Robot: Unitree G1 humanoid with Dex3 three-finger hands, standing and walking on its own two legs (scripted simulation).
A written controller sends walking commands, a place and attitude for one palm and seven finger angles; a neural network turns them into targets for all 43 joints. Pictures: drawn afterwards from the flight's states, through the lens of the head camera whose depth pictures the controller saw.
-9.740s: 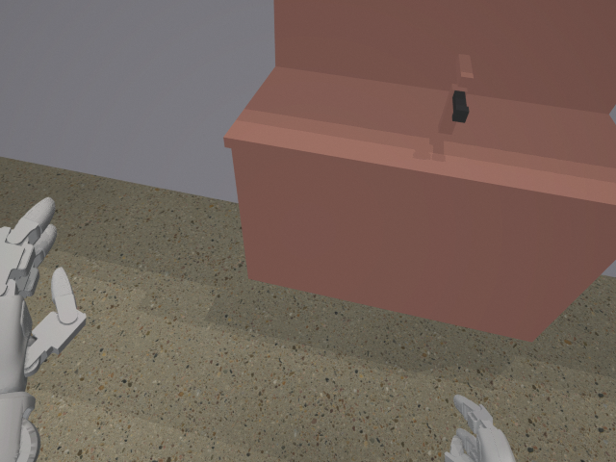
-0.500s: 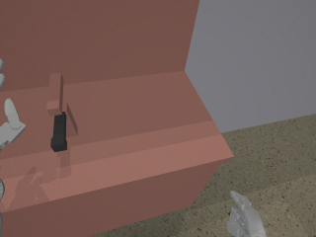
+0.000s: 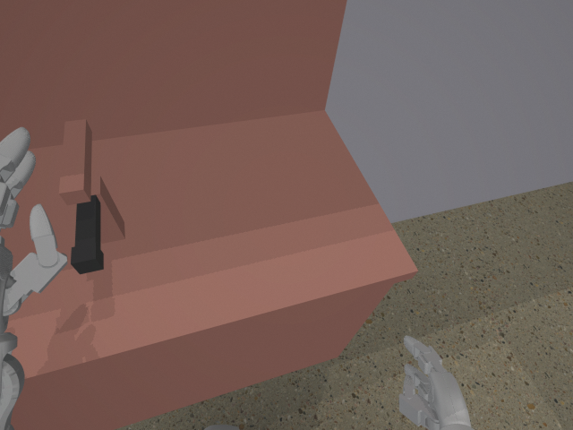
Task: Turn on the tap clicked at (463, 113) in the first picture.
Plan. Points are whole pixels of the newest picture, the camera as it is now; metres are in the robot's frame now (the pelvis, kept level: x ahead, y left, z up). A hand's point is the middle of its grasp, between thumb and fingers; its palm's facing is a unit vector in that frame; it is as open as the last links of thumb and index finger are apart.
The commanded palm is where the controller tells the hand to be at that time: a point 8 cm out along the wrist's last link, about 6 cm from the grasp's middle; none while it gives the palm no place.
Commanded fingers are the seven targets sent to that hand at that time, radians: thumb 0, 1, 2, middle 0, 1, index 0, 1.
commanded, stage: shuffle to correct the standing spot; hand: left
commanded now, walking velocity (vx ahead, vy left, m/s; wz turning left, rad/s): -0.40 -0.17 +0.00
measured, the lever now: (87, 258) +0.28 +0.29 +0.06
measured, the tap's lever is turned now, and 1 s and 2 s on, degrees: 0 0 0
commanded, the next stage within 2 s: come to a stop and stand still in 0.50 s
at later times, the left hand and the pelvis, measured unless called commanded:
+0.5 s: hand (83, 350) +0.15 +0.20 +0.17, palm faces +0.34 -0.83 -0.44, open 7.4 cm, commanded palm +0.09 +0.23 +0.18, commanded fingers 0.00 0.90 0.90 -0.20 -0.30 -0.20 -0.30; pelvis -0.07 -0.06 +0.00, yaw +1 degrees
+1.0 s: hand out of the picture +0.09 +0.15 +0.16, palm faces +0.38 -0.83 -0.40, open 7.4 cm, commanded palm +0.02 +0.18 +0.18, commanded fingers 0.00 0.90 0.90 -0.20 -0.30 -0.20 -0.30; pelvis -0.13 -0.10 -0.01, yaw +0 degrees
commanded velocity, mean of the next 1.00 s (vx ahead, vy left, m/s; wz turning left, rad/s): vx -0.10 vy -0.06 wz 0.00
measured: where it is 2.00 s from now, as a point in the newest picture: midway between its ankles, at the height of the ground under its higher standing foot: outside the picture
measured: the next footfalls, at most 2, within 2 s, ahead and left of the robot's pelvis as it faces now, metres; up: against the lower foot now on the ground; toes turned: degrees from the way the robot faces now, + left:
left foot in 0.40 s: -0.01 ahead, +0.06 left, +0.00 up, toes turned +2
right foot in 0.68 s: -0.08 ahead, -0.18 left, +0.00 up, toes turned +3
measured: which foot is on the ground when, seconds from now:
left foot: down 0.00-0.24, up 0.26-0.38, down 0.40-0.68, up 0.70-0.82, down 0.84-1.00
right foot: down 0.00-0.40, up 0.42-0.66, down 0.68-1.00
